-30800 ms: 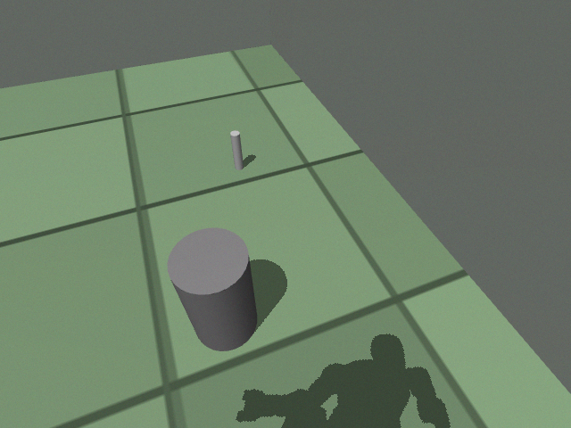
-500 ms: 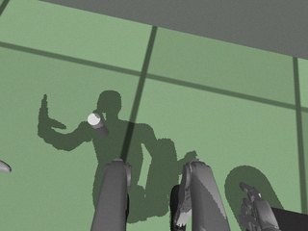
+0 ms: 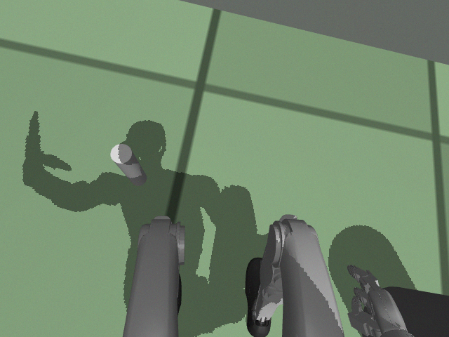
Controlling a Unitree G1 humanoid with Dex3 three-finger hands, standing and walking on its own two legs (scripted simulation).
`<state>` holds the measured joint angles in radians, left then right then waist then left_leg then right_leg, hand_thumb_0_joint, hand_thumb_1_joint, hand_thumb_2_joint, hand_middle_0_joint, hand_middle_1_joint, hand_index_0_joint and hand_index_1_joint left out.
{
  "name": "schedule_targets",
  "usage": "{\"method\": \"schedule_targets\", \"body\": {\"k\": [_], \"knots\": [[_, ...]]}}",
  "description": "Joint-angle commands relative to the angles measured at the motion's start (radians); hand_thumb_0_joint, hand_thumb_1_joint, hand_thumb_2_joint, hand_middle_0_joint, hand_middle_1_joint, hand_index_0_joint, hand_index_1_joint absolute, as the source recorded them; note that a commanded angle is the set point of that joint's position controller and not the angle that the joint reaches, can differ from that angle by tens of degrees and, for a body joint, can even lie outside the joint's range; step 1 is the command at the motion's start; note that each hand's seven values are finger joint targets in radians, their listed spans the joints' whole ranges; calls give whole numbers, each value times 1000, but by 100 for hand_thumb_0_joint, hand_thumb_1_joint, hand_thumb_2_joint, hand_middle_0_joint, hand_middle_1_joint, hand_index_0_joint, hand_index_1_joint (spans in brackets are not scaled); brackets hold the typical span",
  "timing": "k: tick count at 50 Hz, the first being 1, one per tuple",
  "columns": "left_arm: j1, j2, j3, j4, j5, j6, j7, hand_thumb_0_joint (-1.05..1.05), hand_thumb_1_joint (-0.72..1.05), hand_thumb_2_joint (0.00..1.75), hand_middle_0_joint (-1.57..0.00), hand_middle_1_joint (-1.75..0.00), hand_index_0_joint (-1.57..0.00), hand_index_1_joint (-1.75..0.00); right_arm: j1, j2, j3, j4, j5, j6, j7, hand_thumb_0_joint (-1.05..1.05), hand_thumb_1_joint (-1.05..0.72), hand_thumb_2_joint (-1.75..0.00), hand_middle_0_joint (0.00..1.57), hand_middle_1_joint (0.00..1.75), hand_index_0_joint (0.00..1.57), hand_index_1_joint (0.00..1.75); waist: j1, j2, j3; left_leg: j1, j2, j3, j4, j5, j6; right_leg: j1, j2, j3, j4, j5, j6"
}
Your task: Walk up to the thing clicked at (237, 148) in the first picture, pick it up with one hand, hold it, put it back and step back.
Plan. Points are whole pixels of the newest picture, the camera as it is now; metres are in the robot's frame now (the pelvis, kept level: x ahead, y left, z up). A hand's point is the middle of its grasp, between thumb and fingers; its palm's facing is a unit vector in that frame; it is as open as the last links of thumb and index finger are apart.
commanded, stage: go down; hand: left
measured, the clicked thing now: (131, 167) +0.46 +0.24 -0.32
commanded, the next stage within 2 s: approach in 0.70 s
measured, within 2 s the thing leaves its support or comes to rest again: neither
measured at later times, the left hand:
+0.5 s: hand out of the picture +0.37 +0.42 -0.02, palm faces +0.21 -0.97 -0.11, open 17.5 cm
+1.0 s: hand out of the picture +0.37 +0.43 -0.05, palm faces +0.23 -0.97 -0.06, open 17.6 cm
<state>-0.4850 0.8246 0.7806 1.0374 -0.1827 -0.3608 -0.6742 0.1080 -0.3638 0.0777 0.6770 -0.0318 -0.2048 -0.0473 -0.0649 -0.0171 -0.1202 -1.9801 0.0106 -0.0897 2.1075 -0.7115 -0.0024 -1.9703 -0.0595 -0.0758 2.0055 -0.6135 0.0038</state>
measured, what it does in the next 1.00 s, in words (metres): lowers itself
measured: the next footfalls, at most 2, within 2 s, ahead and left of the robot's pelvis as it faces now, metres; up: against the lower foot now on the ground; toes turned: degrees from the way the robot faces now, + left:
none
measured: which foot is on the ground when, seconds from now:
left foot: down 0.00-1.00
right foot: down 0.00-1.00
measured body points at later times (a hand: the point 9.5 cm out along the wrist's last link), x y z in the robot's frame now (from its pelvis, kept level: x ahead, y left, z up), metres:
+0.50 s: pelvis -0.01 +0.00 -0.03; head +0.20 +0.07 +0.37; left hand +0.35 +0.47 -0.01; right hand +0.16 -0.27 -0.13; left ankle +0.07 +0.12 -0.40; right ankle +0.11 -0.13 -0.40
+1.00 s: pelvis -0.01 +0.01 -0.05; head +0.21 +0.08 +0.33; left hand +0.35 +0.48 -0.04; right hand +0.15 -0.28 -0.15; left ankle +0.07 +0.12 -0.40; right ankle +0.11 -0.13 -0.40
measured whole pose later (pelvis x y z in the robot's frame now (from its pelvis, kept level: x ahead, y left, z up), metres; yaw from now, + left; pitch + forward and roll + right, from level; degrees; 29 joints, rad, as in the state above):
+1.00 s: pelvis -0.01 +0.01 -0.05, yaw -1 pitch +31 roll -7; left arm -0.60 0.94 0.84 1.18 -0.24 -0.46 -0.75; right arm 0.09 -0.39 0.13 0.67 -0.05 -0.20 -0.02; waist -0.10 -0.04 -0.06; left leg -2.13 0.00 -0.10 2.28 -0.71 0.01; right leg -2.10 -0.06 -0.07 2.16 -0.61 0.02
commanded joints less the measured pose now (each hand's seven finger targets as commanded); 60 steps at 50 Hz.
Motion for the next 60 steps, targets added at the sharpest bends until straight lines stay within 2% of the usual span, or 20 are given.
{"method": "schedule_targets", "body": {"k": [1,6,9,12,19,21,22,28,30,32,35,37,39,40,42,44,46,47,54,60], "knots": [[-156,441,93,-195,-32,-52,-10,0,-54,4,-6,-5,-5,-5,129,-226,-81,-59,9,-28,-23,0,-92,-91,20,30,20,30,43,224,-630,402,-8,27,-299,184,22,344,34,0,-159,104,-43],[-155,425,86,-176,-33,-43,-14,0,-55,6,-5,-5,-4,-6,128,-228,-81,-60,12,-26,-24,0,-92,-91,20,30,20,30,38,216,-606,389,-7,16,-296,163,23,299,35,-7,-145,89,-43],[-159,453,99,-186,-28,-43,-14,0,-53,6,-5,-5,-4,-6,128,-233,-78,-60,11,-24,-22,0,-92,-91,20,30,20,30,45,250,-609,403,-5,7,-298,168,19,281,33,-11,-122,94,-45],[-172,434,89,-171,-30,-43,-20,0,-54,6,-5,-5,-4,-6,137,-233,-75,-57,10,-20,-22,0,-92,-91,20,30,20,30,28,252,-605,413,-5,-1,-290,182,16,258,30,-15,-110,104,-44],[-218,449,80,-164,-28,-48,-26,0,-53,7,-5,-6,-4,-7,126,-236,-72,-61,7,-22,-16,0,-91,-91,20,30,20,30,21,239,-566,353,-7,11,-266,110,26,238,31,-12,-109,52,-41],[-215,459,92,-156,-29,-52,-26,0,-54,6,-5,-5,-4,-6,125,-240,-69,-62,9,-22,-14,0,-91,-91,20,30,20,30,30,249,-569,370,-6,-2,-272,114,23,214,31,-16,-91,61,-42],[-230,472,93,-164,-23,-54,-27,0,-53,6,-5,-5,-4,-6,134,-245,-72,-57,8,-19,-13,0,-91,-91,20,30,20,30,19,269,-571,382,-4,-8,-274,118,20,209,28,-20,-80,63,-42],[-229,510,120,-146,-29,-60,-33,0,-56,7,-6,-6,-4,-7,132,-241,-62,-62,6,-14,-9,0,-92,-91,20,30,20,30,30,240,-598,339,-13,17,-239,142,25,239,30,-10,-82,67,-41],[-227,489,109,-127,-31,-58,-40,0,-55,7,-5,-6,-4,-7,128,-248,-62,-65,6,-15,-7,0,-92,-91,20,30,20,30,23,246,-565,344,-10,8,-239,126,23,201,29,-14,-70,60,-43],[-236,515,126,-148,-35,-61,-41,0,-57,8,-5,-5,-4,-7,139,-242,-58,-59,4,-12,-6,0,-92,-91,20,30,20,30,25,235,-606,335,-14,21,-218,163,25,248,29,-10,-74,85,-40],[-221,516,127,-122,-37,-59,-45,0,-56,8,-5,-5,-4,-7,135,-243,-56,-62,6,-12,-2,0,-92,-91,20,30,20,30,27,213,-589,301,-15,31,-208,147,29,249,32,-9,-77,65,-39],[-231,502,118,-127,-37,-63,-51,0,-55,8,-5,-6,-4,-7,131,-251,-61,-60,4,-12,-4,0,-91,-91,20,30,20,30,22,247,-589,329,-13,20,-214,141,26,222,30,-13,-63,68,-42],[-252,535,131,-148,-33,-68,-51,0,-55,7,-6,-6,-4,-7,134,-255,-61,-59,7,-12,-3,0,-92,-91,20,30,20,30,23,268,-594,345,-10,6,-222,130,22,195,28,-16,-49,64,-43],[-241,524,128,-129,-33,-67,-54,0,-58,12,-7,-9,-3,-13,137,-258,-60,-57,8,-11,-2,0,-93,-91,20,30,20,30,21,265,-583,352,-10,-2,-225,132,20,178,29,-20,-42,66,-43],[-236,490,118,-85,-46,-72,-64,0,-59,2,-8,-7,-6,-9,120,-254,-52,-55,7,-11,-1,0,-91,-90,20,30,20,30,6,239,-530,312,-10,-2,-208,119,23,159,29,-23,-39,55,-41],[-264,472,113,-65,-63,-94,-73,0,-60,1,-9,-7,-6,-9,122,-255,-45,-50,3,-15,3,0,-91,-90,20,30,20,30,-20,211,-503,270,-11,4,-172,128,27,159,31,-23,-34,59,-39],[-246,445,110,-16,-77,-125,-80,0,-61,0,-9,-6,-7,-9,114,-258,-38,-50,-5,-18,5,0,-91,-90,20,30,20,30,-22,179,-488,241,-12,11,-137,140,29,155,34,-25,-22,65,-38],[-275,442,107,-10,-86,-147,-82,0,-61,0,-10,-7,-7,-9,111,-260,-35,-51,-9,-22,8,0,-91,-90,20,30,20,30,-40,161,-473,211,-12,13,-117,122,32,153,37,-27,-22,49,-35],[-287,380,66,119,-113,-282,-70,0,-61,1,-9,-7,-7,-9,68,-289,6,-57,-45,-21,29,0,-90,-90,20,30,20,30,-65,156,-435,176,-2,1,-40,96,24,126,48,-60,44,39,-34],[-330,487,96,66,-80,-397,-33,0,-60,3,-9,-7,-6,-9,27,-319,51,-51,-95,6,46,0,-91,-90,20,30,20,30,-63,291,-499,248,11,-11,20,184,2,141,56,-84,124,111,-39]]}}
